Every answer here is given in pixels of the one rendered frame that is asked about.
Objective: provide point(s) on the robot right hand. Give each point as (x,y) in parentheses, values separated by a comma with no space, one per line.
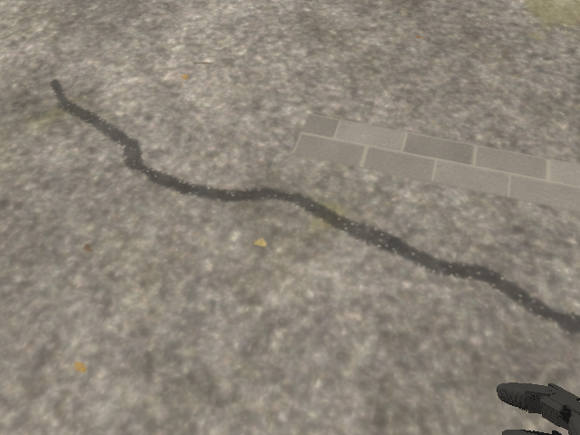
(557,405)

